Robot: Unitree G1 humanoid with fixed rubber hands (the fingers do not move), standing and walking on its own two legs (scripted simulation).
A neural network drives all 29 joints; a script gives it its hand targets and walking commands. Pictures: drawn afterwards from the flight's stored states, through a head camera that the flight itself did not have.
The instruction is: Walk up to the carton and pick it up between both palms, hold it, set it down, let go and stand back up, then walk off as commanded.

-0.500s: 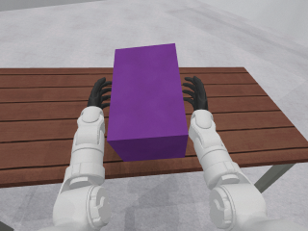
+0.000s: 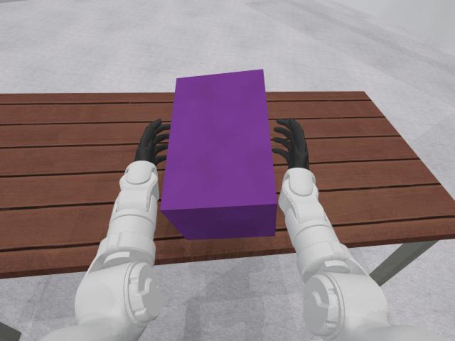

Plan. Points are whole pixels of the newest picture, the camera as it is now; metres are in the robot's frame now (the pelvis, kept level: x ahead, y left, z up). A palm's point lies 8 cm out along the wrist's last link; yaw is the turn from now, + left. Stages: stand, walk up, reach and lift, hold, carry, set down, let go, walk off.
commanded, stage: set down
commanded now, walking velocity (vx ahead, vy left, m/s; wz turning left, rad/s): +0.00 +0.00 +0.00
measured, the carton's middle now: (224, 155) +0.45 -0.02 +0.08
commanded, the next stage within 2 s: none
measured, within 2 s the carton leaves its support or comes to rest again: neither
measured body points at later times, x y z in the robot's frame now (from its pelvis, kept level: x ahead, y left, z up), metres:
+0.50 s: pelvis +0.01 +0.00 +0.00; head +0.02 +0.03 +0.45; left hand +0.44 +0.13 +0.09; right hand +0.39 -0.15 +0.10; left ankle +0.00 +0.12 -0.75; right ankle -0.02 -0.15 -0.75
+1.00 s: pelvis +0.02 +0.00 +0.00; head +0.08 +0.04 +0.44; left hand +0.47 +0.13 +0.06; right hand +0.41 -0.14 +0.07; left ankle +0.00 +0.12 -0.75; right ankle -0.02 -0.15 -0.75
